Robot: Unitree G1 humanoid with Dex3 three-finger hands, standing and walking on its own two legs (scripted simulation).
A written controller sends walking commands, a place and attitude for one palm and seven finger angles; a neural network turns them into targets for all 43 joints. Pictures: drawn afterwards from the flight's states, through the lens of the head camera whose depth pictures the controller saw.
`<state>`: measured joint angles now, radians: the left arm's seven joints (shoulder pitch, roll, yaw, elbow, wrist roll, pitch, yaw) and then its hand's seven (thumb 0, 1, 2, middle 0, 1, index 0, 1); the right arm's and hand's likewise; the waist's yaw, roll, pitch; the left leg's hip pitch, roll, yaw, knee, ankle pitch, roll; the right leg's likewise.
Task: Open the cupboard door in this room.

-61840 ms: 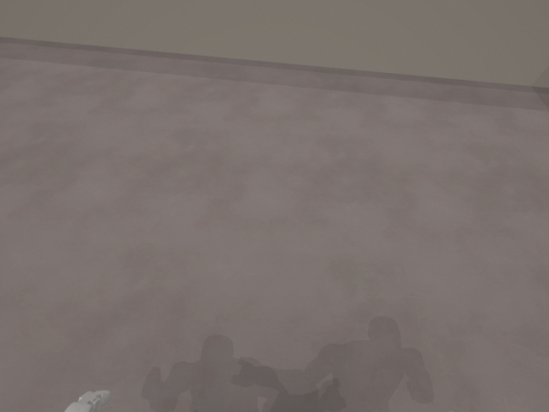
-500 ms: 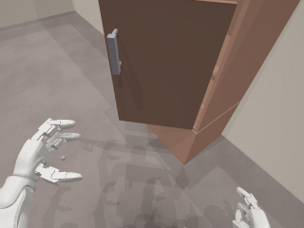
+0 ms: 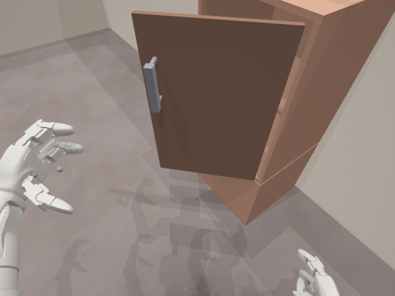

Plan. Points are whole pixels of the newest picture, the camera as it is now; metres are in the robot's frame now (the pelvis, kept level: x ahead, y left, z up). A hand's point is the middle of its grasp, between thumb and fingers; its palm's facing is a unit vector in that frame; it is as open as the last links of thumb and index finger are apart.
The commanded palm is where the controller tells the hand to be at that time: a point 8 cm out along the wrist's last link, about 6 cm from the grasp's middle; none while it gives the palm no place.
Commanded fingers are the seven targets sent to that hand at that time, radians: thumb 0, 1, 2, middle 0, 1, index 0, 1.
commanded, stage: raise the hand with hooked fingers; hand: left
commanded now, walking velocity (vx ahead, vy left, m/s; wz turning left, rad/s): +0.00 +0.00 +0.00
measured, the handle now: (155, 85) +0.60 +0.17 +0.10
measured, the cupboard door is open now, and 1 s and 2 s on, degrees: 44 44 44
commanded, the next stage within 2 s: move the hooked fingers beside the handle in 0.50 s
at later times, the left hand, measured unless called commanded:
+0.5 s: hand (71, 172) +0.29 +0.26 +0.13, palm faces -0.03 -1.00 -0.06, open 14.0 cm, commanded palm +0.26 +0.31 +0.12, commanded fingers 0.00 -0.50 0.30 -0.30 -1.20 -0.30 -1.20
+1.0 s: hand (93, 141) +0.36 +0.24 +0.13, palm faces -0.06 -1.00 -0.03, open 14.0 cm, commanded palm +0.33 +0.30 +0.12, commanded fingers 0.00 -0.50 0.30 -0.30 -1.20 -0.30 -1.20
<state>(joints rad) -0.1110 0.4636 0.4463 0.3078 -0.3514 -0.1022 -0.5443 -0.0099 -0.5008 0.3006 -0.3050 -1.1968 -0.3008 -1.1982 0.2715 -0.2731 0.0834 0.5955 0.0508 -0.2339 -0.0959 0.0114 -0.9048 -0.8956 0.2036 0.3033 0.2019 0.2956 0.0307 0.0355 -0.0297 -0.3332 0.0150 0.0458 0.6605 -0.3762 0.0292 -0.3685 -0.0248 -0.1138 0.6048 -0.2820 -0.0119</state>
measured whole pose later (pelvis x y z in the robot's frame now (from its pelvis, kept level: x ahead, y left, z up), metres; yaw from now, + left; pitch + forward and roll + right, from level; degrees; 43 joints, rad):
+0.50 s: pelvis -0.01 -0.01 +0.00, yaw -1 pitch +2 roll -1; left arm -0.12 0.45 0.44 0.37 -0.34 -0.09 -0.55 -0.01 -0.50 0.30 -0.30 -1.20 -0.30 -1.20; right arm 0.27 -0.29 0.07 0.59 0.06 -0.22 -0.10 0.01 -0.91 -0.90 0.20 0.30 0.20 0.30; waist 0.02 0.03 -0.02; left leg -0.31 0.02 0.06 0.61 -0.34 0.02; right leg -0.36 -0.02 -0.10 0.58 -0.26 -0.03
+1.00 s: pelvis -0.01 -0.01 +0.00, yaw -1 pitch +5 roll +0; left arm -0.43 0.51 0.44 0.69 -0.28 -0.14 -0.54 -0.01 -0.50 0.30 -0.31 -1.20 -0.30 -1.20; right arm 0.29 -0.30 0.08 0.61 0.05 -0.19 -0.10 0.01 -0.91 -0.90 0.20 0.30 0.20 0.30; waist -0.03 0.02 -0.03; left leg -0.38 0.02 0.06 0.64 -0.34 0.01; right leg -0.44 -0.02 -0.09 0.62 -0.26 -0.03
